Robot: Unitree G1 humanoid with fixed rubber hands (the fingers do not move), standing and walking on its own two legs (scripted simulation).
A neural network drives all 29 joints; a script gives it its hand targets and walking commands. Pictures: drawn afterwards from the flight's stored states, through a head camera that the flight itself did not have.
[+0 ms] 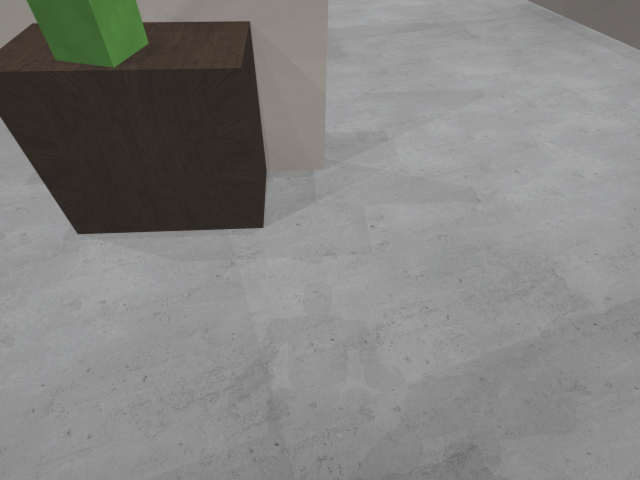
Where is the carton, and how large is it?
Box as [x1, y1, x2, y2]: [27, 0, 148, 67]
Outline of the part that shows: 27,0 55,59 113,67 148,43 135,0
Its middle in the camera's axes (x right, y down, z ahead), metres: -0.71 -0.70 +1.18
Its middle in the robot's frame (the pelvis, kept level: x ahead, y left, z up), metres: +1.36 +0.75 +0.08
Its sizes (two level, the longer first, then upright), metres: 0.210 0.200 0.250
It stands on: a pedestal, 0.71 m high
